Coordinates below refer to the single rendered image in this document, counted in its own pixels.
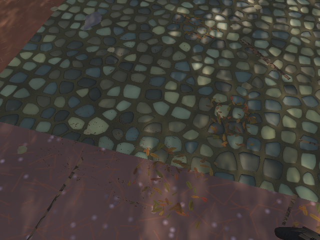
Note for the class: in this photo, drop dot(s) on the robot right hand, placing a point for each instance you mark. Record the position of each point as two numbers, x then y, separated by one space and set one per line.
295 233

